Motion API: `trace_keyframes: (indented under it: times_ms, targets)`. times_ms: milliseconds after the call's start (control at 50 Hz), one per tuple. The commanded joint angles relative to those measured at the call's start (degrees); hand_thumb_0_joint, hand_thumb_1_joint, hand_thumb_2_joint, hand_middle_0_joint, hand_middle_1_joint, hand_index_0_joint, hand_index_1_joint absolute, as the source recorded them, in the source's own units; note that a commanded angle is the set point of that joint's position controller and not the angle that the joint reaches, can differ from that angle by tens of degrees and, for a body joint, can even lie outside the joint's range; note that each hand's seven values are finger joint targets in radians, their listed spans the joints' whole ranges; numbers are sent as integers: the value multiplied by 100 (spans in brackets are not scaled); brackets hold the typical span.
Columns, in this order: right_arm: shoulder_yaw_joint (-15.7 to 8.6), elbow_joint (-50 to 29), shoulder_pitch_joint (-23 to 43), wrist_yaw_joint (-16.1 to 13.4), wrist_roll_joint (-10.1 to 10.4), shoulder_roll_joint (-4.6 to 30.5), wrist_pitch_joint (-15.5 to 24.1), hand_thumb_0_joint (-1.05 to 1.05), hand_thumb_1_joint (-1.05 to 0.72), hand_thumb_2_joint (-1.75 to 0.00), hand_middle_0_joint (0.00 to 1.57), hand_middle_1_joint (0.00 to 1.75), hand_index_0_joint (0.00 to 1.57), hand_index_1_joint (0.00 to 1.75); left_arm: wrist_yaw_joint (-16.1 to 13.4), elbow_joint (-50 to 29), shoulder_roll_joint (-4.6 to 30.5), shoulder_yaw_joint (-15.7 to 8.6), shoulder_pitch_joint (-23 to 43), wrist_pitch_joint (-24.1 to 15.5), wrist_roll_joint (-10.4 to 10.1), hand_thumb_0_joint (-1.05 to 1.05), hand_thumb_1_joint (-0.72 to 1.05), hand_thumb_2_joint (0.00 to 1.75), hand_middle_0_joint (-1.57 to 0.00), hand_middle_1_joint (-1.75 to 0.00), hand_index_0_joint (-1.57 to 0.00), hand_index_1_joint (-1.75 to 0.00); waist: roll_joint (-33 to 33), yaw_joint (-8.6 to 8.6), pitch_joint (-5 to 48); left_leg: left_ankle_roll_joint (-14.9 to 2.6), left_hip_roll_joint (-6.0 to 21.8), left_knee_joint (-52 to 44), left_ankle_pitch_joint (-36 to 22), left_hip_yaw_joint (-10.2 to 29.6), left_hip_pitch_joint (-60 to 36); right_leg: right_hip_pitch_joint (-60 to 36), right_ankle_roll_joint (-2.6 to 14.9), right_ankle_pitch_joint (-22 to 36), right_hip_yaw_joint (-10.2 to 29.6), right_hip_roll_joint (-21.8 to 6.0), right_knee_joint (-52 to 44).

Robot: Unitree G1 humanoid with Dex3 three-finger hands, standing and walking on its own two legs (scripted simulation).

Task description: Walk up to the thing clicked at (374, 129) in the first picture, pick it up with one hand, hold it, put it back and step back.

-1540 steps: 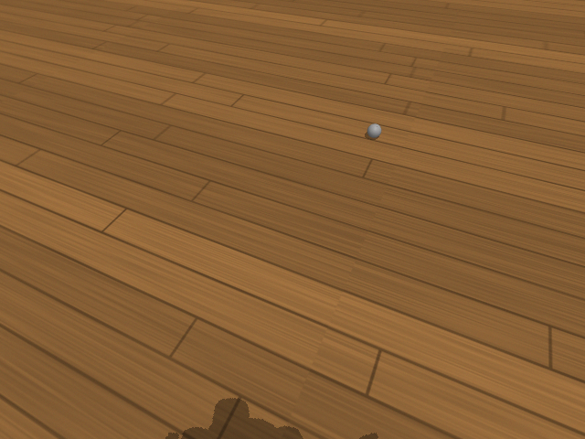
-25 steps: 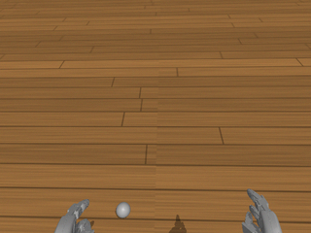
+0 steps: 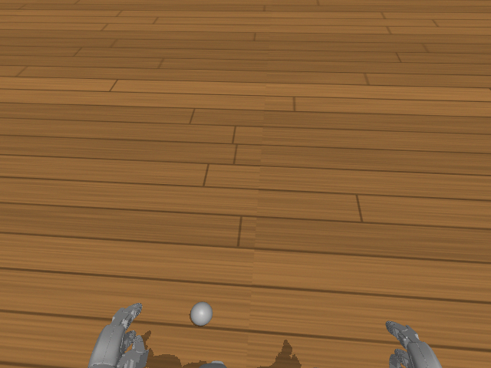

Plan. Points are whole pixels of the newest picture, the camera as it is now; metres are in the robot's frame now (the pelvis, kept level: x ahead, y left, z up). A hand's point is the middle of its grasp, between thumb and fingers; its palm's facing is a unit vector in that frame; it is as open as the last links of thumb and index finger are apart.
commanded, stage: stand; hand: left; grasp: from above
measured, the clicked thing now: (201, 313) +0.41 +0.22 -0.69
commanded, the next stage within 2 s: none
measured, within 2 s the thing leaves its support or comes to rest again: neither
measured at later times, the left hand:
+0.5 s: hand out of the picture +0.04 +0.24 -0.12, palm faces +0.05 -0.95 -0.32, open 7.4 cm
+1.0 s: hand out of the picture +0.05 +0.25 -0.11, palm faces +0.02 -0.94 -0.34, open 7.3 cm
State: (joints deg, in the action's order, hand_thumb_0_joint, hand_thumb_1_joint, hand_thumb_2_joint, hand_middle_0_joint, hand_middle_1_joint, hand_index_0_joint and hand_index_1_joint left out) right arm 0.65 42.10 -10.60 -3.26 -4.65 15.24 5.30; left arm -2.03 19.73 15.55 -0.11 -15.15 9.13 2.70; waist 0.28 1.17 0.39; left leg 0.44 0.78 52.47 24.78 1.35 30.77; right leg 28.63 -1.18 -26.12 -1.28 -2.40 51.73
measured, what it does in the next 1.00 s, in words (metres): rises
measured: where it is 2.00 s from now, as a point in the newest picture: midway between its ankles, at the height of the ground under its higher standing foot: outside the picture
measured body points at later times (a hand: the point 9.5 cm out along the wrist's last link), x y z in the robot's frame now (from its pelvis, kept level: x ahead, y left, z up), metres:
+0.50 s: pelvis +0.01 +0.01 +0.05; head +0.01 +0.01 +0.50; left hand +0.03 +0.29 -0.10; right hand +0.08 -0.27 -0.09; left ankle +0.03 +0.13 -0.69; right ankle +0.01 -0.14 -0.69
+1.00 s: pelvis +0.00 +0.00 +0.05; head +0.00 +0.00 +0.50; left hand +0.05 +0.30 -0.08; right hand +0.06 -0.29 -0.09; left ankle +0.03 +0.13 -0.69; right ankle +0.01 -0.14 -0.69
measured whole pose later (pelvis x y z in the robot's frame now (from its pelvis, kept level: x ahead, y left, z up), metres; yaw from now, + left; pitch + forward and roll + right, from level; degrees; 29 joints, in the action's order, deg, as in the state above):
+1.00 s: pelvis +0.00 +0.00 +0.05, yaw +0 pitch -4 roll +0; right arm -1.4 64.5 -8.4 -0.6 -1.3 18.0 -0.2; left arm -1.5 66.0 17.4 -2.0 -8.4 0.1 1.7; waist 1.0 0.5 -4.1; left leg 0.5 0.6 21.7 10.2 1.2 7.3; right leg 4.8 -1.9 -10.9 -2.0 -2.4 20.1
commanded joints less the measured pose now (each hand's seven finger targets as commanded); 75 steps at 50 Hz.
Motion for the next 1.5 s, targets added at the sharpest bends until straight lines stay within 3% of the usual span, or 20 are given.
trace_keyframes:
  times_ms: [0,80,120,280,420,480,520,620,700,820,1060,1220,1280,1340,1420,1460,1480]
  targets:
    - [-541,-177,192,215,205,914,-27,0,-90,-90,20,30,20,30,-32,621,950,-532,325,-645,53,0,90,90,-20,-30,-20,-30,-358,45,612,-367,13,-1145,-1227,226,-850,-700,413,988,646,-292,-1405]
    - [-558,243,231,232,148,965,-160,0,-90,-90,20,30,20,30,-55,1532,875,-516,560,-795,15,0,90,90,-20,-30,-20,-30,96,14,315,-427,248,-1846,-983,539,-1026,-840,247,838,388,-170,-1554]
    - [-564,404,343,224,149,1013,-198,0,-90,-90,20,30,20,30,-48,1982,807,-506,423,-847,6,0,90,90,-20,-30,-20,-30,381,98,241,-442,389,-2172,-898,750,-1062,-1096,211,954,234,-127,-1651]
    - [-522,1071,210,126,247,1096,-326,0,-90,-90,20,30,20,30,-51,3132,972,-484,444,-992,-72,0,90,90,-20,-30,-20,-30,160,1,143,-283,359,-2584,-1916,524,-1851,-1798,240,1874,387,-344,-2580]
    - [-481,1469,210,93,304,1138,-379,0,-90,-90,20,30,20,30,-68,3751,1067,-440,520,-969,-79,0,90,90,-20,-30,-20,-30,9,-42,-89,-221,423,-3108,-1983,513,-2177,-2064,161,1830,322,-368,-3057]
    - [-475,1590,276,93,307,1171,-405,0,-90,-90,20,30,20,30,-63,3950,1049,-407,515,-953,-75,0,90,90,-20,-30,-20,-30,71,-37,-257,-211,450,-3329,-1538,564,-2130,-2051,142,1601,310,-358,-3207]
    - [-467,1654,315,105,320,1194,-400,0,-90,-90,20,30,20,30,-54,4027,1046,-391,531,-973,-72,0,90,90,-20,-30,-20,-30,46,-24,-224,-202,456,-3343,-1726,558,-2200,-2141,132,1691,307,-382,-3275]
    - [-460,1758,396,127,315,1239,-421,0,-90,-90,20,30,20,30,-31,4204,1093,-382,545,-967,-73,0,90,90,-20,-30,-20,-30,72,-17,-455,-190,468,-3601,-1101,611,-2043,-2084,110,1440,293,-357,-3413]
    - [-426,1818,420,149,319,1191,-419,0,-90,-90,20,30,20,30,-30,4235,1162,-395,719,-991,-88,0,90,90,-20,-30,-20,-30,-8,-40,-314,-183,467,-3585,-1401,550,-2140,-2216,117,1583,355,-430,-3484]
    - [-409,1880,482,172,327,1247,-435,0,-90,-90,20,30,20,30,-6,4298,1213,-378,759,-995,-92,0,90,90,-20,-30,-20,-30,0,-38,-429,-160,481,-3643,-1168,549,-2108,-2101,109,1326,338,-398,-3566]
    - [-354,1964,518,182,348,1356,-401,0,-90,-90,20,30,20,30,27,4330,1305,-377,879,-1016,-131,0,90,90,-20,-30,-20,-30,65,-51,-176,-183,556,-3618,-1640,504,-2252,-2323,155,1779,401,-476,-3587]
    - [-331,1976,548,175,354,1409,-377,0,-90,-90,20,30,20,30,40,4346,1301,-368,923,-1024,-150,0,90,90,-20,-30,-20,-30,-9,-54,-55,-179,589,-3547,-2273,440,-2450,-2368,142,2113,386,-485,-3574]
    - [-321,2017,501,174,350,1413,-387,0,-90,-90,20,30,20,30,53,4347,1321,-366,973,-1015,-157,0,90,90,-20,-30,-20,-30,-17,-85,-130,-169,575,-3576,-2049,419,-2338,-2366,132,2008,403,-482,-3632]
    - [-326,1994,520,177,365,1440,-380,0,-90,-90,20,30,20,30,53,4312,1372,-382,1032,-1032,-154,0,90,90,-20,-30,-20,-30,-54,-99,-37,-173,600,-3552,-2268,416,-2392,-2427,137,2185,413,-505,-3608]
    - [-327,2008,594,177,367,1463,-381,0,-90,-90,20,30,20,30,61,4334,1342,-368,978,-1028,-156,0,90,90,-20,-30,-20,-30,-3,-69,-51,-175,617,-3556,-2138,432,-2441,-2376,137,2044,393,-497,-3626]
    - [-316,2020,568,187,363,1443,-386,0,-90,-90,20,30,20,30,68,4320,1361,-369,1043,-1019,-153,0,90,90,-20,-30,-20,-30,14,-107,-190,-150,583,-3654,-1824,426,-2283,-2335,142,1888,393,-480,-3650]
    - [-327,1995,645,186,361,1442,-377,0,-90,-90,20,30,20,30,65,4307,1384,-375,1028,-1022,-154,0,90,90,-20,-30,-20,-30,-2,-65,-85,-157,611,-3622,-2032,440,-2409,-2334,155,1942,395,-495,-3620]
